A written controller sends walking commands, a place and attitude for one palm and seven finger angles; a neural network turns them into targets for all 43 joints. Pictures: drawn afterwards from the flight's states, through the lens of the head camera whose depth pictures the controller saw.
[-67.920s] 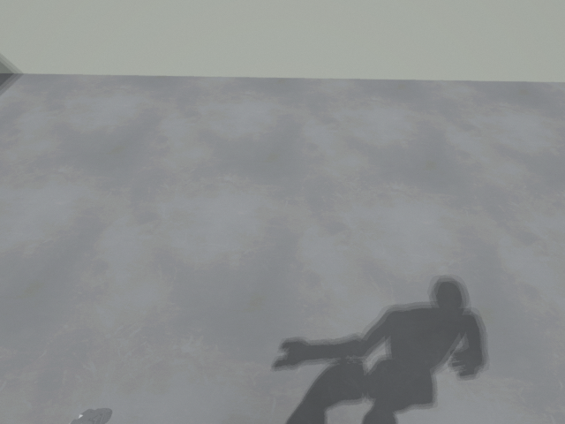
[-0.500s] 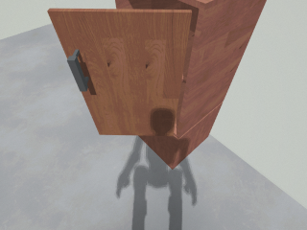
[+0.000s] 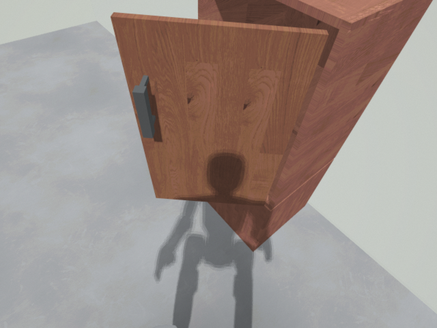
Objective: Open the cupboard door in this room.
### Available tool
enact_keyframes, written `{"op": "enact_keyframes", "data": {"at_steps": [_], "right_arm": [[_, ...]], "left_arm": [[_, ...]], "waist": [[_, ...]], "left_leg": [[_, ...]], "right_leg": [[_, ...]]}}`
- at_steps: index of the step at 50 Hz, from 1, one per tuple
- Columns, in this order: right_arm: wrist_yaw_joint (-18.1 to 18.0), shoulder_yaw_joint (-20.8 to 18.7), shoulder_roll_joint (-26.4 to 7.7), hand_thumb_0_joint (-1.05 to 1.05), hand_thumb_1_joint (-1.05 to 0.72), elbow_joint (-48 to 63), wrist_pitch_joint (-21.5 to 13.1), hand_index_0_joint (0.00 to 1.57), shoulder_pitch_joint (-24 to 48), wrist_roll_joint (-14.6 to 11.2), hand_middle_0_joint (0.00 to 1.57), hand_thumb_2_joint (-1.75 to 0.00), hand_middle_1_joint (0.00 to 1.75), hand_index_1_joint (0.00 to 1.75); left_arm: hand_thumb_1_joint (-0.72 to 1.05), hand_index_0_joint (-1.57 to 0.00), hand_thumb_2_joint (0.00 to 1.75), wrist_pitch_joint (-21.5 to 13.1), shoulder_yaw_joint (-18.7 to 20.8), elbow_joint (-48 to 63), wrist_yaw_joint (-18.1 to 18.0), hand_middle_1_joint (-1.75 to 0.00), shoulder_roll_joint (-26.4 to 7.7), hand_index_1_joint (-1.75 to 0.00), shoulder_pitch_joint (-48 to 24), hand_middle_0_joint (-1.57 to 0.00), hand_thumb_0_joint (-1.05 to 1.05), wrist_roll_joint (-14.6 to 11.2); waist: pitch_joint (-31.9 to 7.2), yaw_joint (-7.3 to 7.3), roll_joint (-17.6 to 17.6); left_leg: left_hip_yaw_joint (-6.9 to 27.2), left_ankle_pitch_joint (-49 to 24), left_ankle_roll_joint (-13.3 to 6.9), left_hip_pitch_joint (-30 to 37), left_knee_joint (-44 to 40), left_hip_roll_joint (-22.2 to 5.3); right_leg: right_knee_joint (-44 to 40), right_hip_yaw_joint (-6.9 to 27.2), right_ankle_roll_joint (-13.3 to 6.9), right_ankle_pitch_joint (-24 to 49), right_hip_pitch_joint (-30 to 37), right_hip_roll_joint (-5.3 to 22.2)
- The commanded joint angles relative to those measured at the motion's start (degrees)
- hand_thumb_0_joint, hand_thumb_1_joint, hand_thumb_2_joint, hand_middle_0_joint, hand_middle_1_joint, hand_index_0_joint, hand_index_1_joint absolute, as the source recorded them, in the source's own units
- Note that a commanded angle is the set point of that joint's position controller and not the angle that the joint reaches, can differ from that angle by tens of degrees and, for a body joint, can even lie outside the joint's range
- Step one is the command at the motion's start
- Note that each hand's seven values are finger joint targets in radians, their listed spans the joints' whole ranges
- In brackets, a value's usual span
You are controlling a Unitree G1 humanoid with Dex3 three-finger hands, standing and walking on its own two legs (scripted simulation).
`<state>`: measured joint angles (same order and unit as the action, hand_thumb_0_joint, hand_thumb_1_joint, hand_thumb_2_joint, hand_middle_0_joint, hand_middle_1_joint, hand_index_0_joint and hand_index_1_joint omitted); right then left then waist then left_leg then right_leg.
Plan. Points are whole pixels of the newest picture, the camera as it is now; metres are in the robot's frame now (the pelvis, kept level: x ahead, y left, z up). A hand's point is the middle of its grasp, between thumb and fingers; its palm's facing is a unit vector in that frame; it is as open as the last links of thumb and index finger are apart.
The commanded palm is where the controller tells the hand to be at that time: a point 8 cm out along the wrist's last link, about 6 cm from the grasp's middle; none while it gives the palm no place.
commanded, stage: come to a stop and stand still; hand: left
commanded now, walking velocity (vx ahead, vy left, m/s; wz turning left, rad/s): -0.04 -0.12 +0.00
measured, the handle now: (146, 107) +0.51 +0.21 +0.10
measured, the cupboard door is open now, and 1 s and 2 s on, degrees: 47 47 47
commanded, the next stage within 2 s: look again from close up in 0.60 s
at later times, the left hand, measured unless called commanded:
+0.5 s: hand out of the picture +0.01 +0.15 -0.16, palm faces +0.04 -0.98 -0.21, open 7.3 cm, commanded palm none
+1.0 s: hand out of the picture -0.04 +0.16 -0.17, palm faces +0.02 -0.99 -0.14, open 7.4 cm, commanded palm none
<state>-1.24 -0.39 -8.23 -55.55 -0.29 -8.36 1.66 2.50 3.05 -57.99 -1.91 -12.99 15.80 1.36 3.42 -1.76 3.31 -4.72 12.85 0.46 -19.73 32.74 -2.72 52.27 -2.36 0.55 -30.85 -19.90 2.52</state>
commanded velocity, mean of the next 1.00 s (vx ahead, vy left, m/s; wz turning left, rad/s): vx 0.00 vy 0.00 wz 0.00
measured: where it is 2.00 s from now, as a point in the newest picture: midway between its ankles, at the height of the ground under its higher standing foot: outside the picture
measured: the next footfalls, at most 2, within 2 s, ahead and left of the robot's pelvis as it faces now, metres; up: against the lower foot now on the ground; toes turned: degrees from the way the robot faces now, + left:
right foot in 0.14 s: +0.04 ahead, -0.06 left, +0.00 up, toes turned +1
left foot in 0.38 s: +0.02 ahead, +0.09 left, +0.00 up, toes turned +4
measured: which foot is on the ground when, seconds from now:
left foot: down 0.00-0.14, up 0.16-0.36, down 0.38-1.00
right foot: up 0.00-0.12, down 0.14-1.00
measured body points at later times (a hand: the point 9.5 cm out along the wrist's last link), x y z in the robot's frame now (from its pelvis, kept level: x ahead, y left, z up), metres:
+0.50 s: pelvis -0.03 -0.03 +0.01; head -0.03 -0.03 +0.46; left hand +0.01 +0.20 -0.14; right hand -0.02 -0.25 -0.15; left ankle -0.02 +0.09 -0.73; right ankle -0.02 -0.09 -0.73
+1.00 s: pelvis -0.02 +0.01 +0.01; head -0.02 +0.03 +0.46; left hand -0.04 +0.21 -0.16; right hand -0.02 -0.21 -0.14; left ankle -0.02 +0.09 -0.73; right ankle -0.02 -0.09 -0.73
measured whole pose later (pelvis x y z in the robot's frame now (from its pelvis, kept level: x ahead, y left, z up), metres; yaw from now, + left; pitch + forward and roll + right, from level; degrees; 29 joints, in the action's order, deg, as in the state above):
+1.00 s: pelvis -0.02 +0.01 +0.01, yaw +0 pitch -1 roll -1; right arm -1.4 2.0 -7.5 -64.5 -1.0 -17.3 0.7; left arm -0.9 -1.5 -63.0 -2.2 -8.6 19.6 0.8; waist 0.2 -0.5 2.3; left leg -4.8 13.7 -2.8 -10.9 25.5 0.5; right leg 23.4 -5.0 -1.8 -13.2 -9.2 -0.8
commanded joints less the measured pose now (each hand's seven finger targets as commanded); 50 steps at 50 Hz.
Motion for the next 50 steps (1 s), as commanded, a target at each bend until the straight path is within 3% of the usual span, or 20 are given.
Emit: {"op": "enact_keyframes", "data": {"at_steps": [1,3,5,6,7,8,9,10,11,12,15,17,18,19,20,21,24,29,36,50], "right_arm": [[-1.2,-3.9,-12.2,0.00,-0.90,1.7,0.3,0.20,-4.4,0.3,0.20,-0.90,0.30,0.30],[-1.0,-4.1,-11.9,0.00,-0.90,1.7,0.6,0.20,-4.1,0.3,0.20,-0.90,0.30,0.30],[-0.8,-4.1,-10.7,0.00,-0.90,1.9,0.9,0.20,-3.4,0.0,0.20,-0.90,0.30,0.30],[-0.4,-3.6,-8.0,0.00,-0.90,2.1,1.0,0.20,-3.7,-0.5,0.20,-0.90,0.30,0.30],[0.0,-2.6,-3.9,0.00,-0.90,3.0,1.4,0.20,-3.7,-1.0,0.20,-0.90,0.30,0.30],[0.5,-3.2,-9.4,0.00,-0.90,4.7,0.6,0.20,-1.3,-0.8,0.20,-0.90,0.30,0.30],[0.6,-2.4,-6.7,0.00,-0.90,5.3,1.3,0.20,-1.8,-0.7,0.20,-0.90,0.30,0.30],[1.0,-1.9,-4.7,0.00,-0.90,5.5,1.3,0.20,-3.0,-0.6,0.20,-0.90,0.30,0.30],[1.0,-1.9,-5.0,0.00,-0.90,5.4,1.1,0.20,-3.7,-0.5,0.20,-0.90,0.30,0.30],[0.9,-2.0,-4.8,0.00,-0.90,5.2,1.1,0.20,-4.1,-0.7,0.20,-0.90,0.30,0.30],[0.7,-1.4,-3.9,0.00,-0.90,3.3,1.0,0.20,-6.8,-0.7,0.20,-0.90,0.30,0.30],[0.5,-1.1,-5.2,0.00,-0.90,1.5,0.4,0.20,-9.7,-0.5,0.20,-0.90,0.30,0.30],[0.4,-1.0,-6.0,0.00,-0.90,1.1,0.1,0.20,-10.1,-0.4,0.20,-0.90,0.30,0.30],[0.3,-0.9,-6.7,0.00,-0.90,0.9,-0.2,0.20,-10.1,-0.5,0.20,-0.90,0.30,0.30],[0.2,-0.6,-6.2,0.00,-0.90,0.4,-0.1,0.20,-9.5,-0.4,0.20,-0.90,0.30,0.30],[0.2,-0.3,-5.8,0.00,-0.90,0.1,-0.2,0.20,-9.1,-0.4,0.20,-0.90,0.30,0.30],[0.1,0.0,-5.3,0.00,-0.90,-1.2,0.0,0.20,-10.3,-0.5,0.20,-0.90,0.30,0.30],[0.2,0.3,-5.1,0.00,-0.90,-3.1,-0.1,0.20,-12.0,-0.5,0.20,-0.90,0.30,0.30],[-0.1,0.9,-5.4,0.00,-0.90,-5.1,-1.0,0.20,-12.5,-0.7,0.20,-0.90,0.30,0.30],[-0.5,0.9,-5.5,0.00,-0.90,-7.0,-1.6,0.20,-11.5,-1.1,0.20,-0.90,0.30,0.30]], "left_arm": [[0.90,-0.20,0.90,-0.4,0.0,3.5,0.9,-0.30,-0.3,-0.30,3.9,-0.20,0.00,-0.2],[0.90,-0.20,0.90,-0.7,0.2,3.6,1.0,-0.30,0.3,-0.30,4.7,-0.20,0.00,-0.3],[0.90,-0.20,0.90,-1.5,0.4,2.7,0.9,-0.30,0.1,-0.30,8.1,-0.20,0.00,-0.1],[0.90,-0.20,0.90,-1.9,0.6,2.9,0.6,-0.30,-2.1,-0.30,8.5,-0.20,0.00,0.4],[0.90,-0.20,0.90,-2.3,0.8,3.5,0.4,-0.30,-5.9,-0.30,6.5,-0.20,0.00,0.7],[0.90,-0.20,0.90,-2.3,-0.3,4.8,-1.8,-0.30,-5.3,-0.30,5.0,-0.20,0.00,1.6],[0.90,-0.20,0.90,-3.1,-0.1,6.0,-2.2,-0.30,-6.2,-0.30,2.0,-0.20,0.00,0.7],[0.90,-0.20,0.90,-3.6,-0.5,7.3,-2.1,-0.30,-5.2,-0.30,-0.3,-0.20,0.00,0.3],[0.90,-0.20,0.90,-3.8,-0.5,7.8,-2.0,-0.30,-4.6,-0.30,-0.3,-0.20,0.00,0.3],[0.90,-0.20,0.90,-3.9,-0.6,7.4,-1.8,-0.30,-4.4,-0.30,0.9,-0.20,0.00,0.2],[0.90,-0.20,0.90,-3.6,-0.7,6.8,-1.3,-0.30,-4.9,-0.30,1.2,-0.20,0.00,-0.2],[0.90,-0.20,0.90,-3.8,-1.1,5.7,-1.1,-0.30,-3.8,-0.30,1.3,-0.20,0.00,-0.6],[0.90,-0.20,0.90,-3.9,-1.3,5.4,-1.0,-0.30,-3.1,-0.30,1.7,-0.20,0.00,-0.7],[0.90,-0.20,0.90,-4.1,-1.2,5.1,-1.0,-0.30,-2.8,-0.30,3.0,-0.20,0.00,-0.6],[0.90,-0.20,0.90,-3.9,-1.4,4.8,-0.9,-0.30,-3.3,-0.30,2.2,-0.20,0.00,-0.7],[0.90,-0.20,0.90,-3.9,-1.4,4.3,-0.8,-0.30,-3.7,-0.30,2.3,-0.20,0.00,-0.8],[0.90,-0.20,0.90,-4.1,-1.6,3.0,-0.7,-0.30,-4.0,-0.30,2.7,-0.20,0.00,-0.7],[0.90,-0.20,0.90,-4.2,-2.0,1.9,-0.6,-0.30,-3.7,-0.30,2.9,-0.20,0.00,-0.7],[0.90,-0.20,0.90,-4.5,-2.7,-0.7,-0.4,-0.30,-2.3,-0.30,5.0,-0.20,0.00,-0.9],[0.90,-0.20,0.90,-4.3,-3.6,-3.4,-0.6,-0.30,-0.2,-0.30,7.1,-0.20,0.00,-0.7]], "waist": [[-6.8,2.17,-13.5],[-7.4,1.69,-13.3],[-7.4,-0.20,-8.4],[-5.5,-0.47,-0.5],[-2.6,0.76,11.5],[-3.2,0.64,4.4],[-2.4,2.84,0.9],[-3.6,3.58,4.5],[-3.0,2.78,9.5],[-2.5,2.11,10.6],[-0.5,2.66,3.2],[0.8,3.37,-0.5],[1.6,2.87,-3.1],[1.5,1.96,-3.3],[0.9,1.92,-6.5],[0.0,1.73,-7.0],[0.5,1.91,-2.9],[1.9,2.30,-1.2],[0.4,1.85,-4.0],[0.5,1.53,-3.5]], "left_leg": [[13.0,-24.2,-11.2,7.2,-12.7,-15.5],[12.7,-17.2,-10.4,5.4,-12.8,-14.7],[10.4,-8.0,-7.4,0.2,-8.8,-11.7],[6.7,1.9,-4.0,-4.4,-3.4,-6.6],[0.4,11.6,-0.3,-7.7,3.2,0.0],[0.6,8.8,1.5,-3.4,14.9,1.5],[3.1,9.4,0.5,-2.5,16.5,-0.1],[3.1,9.4,-0.4,-1.6,13.9,-0.3],[1.7,9.3,-0.6,-1.8,11.5,0.8],[1.1,9.5,-0.8,-1.1,9.5,1.5],[0.5,5.4,-1.0,5.0,-0.3,2.1],[3.4,0.5,-2.0,8.1,-6.3,-0.3],[5.6,-2.0,-2.9,7.6,-7.8,-2.4],[7.0,-4.2,-3.6,6.4,-8.1,-4.3],[6.6,-2.2,-3.1,4.0,-8.8,-3.2],[6.3,-2.1,-2.8,3.7,-8.9,-2.8],[4.5,2.2,-2.0,3.3,-9.1,-1.7],[4.5,2.0,-1.9,4.0,-9.8,-1.6],[5.8,-0.4,-2.2,4.2,-11.5,-2.6],[7.5,-3.8,-3.2,5.9,-13.7,-3.7]], "right_leg": [[-3.5,-0.2,-0.2,1.9,-0.5,-0.5],[-9.3,-0.5,-0.7,4.5,2.7,-1.0],[-23.1,-0.8,-0.7,13.8,11.2,-1.2],[-31.7,5.4,-1.5,15.4,13.0,3.0],[-37.7,15.9,-5.0,14.3,9.0,12.8],[-37.6,22.3,-7.3,27.7,6.5,13.3],[-38.0,17.2,-8.1,28.8,5.0,14.6],[-33.9,11.1,-8.3,32.4,6.5,11.0],[-32.1,7.8,-8.4,38.1,8.1,9.4],[-32.0,7.8,-8.6,39.1,8.5,9.1],[-33.2,7.9,-7.6,26.6,5.4,8.0],[-33.3,7.6,-5.3,18.6,2.7,6.1],[-33.2,7.2,-4.1,17.0,2.5,4.4],[-33.5,6.6,-2.8,19.6,4.0,3.8],[-33.4,6.6,-2.7,18.0,6.6,3.9],[-33.3,7.1,-3.0,18.6,8.4,3.9],[-36.8,8.8,-2.7,14.0,9.1,5.0],[-38.6,8.7,-2.9,10.5,7.3,5.0],[-36.0,7.1,-3.4,16.5,9.6,4.4],[-32.9,4.6,-3.0,21.6,10.0,3.8]]}}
